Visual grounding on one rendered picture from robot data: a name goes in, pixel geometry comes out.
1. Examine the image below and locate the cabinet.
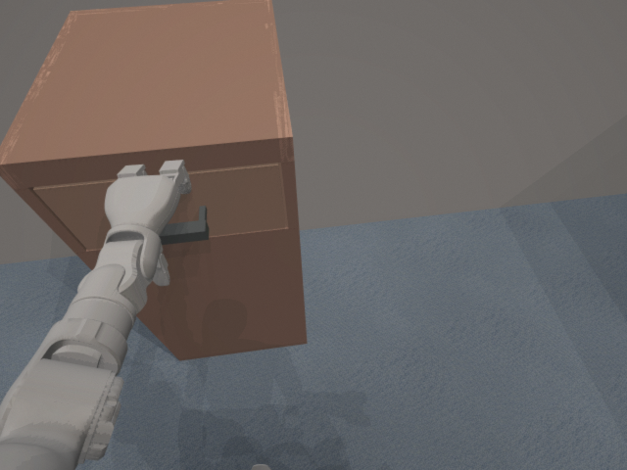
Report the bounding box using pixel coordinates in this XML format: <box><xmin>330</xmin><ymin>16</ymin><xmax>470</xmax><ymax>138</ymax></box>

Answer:
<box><xmin>0</xmin><ymin>0</ymin><xmax>307</xmax><ymax>361</ymax></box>

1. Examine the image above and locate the left robot upper arm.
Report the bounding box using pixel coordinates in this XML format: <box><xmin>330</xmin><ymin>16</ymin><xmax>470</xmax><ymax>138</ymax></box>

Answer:
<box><xmin>0</xmin><ymin>358</ymin><xmax>124</xmax><ymax>470</ymax></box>

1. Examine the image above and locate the handle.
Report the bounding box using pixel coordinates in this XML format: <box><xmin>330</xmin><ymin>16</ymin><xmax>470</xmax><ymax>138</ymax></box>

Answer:
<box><xmin>159</xmin><ymin>206</ymin><xmax>209</xmax><ymax>245</ymax></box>

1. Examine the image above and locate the drawer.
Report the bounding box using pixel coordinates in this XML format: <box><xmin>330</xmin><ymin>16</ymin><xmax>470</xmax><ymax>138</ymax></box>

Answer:
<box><xmin>33</xmin><ymin>163</ymin><xmax>286</xmax><ymax>250</ymax></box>

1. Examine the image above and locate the left robot hand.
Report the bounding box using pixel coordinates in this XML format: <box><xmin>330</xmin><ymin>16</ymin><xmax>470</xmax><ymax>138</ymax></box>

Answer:
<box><xmin>105</xmin><ymin>160</ymin><xmax>192</xmax><ymax>286</ymax></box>

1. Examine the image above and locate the left robot forearm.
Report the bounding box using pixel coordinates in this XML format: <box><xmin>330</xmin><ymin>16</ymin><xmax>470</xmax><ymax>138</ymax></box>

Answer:
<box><xmin>0</xmin><ymin>224</ymin><xmax>161</xmax><ymax>436</ymax></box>

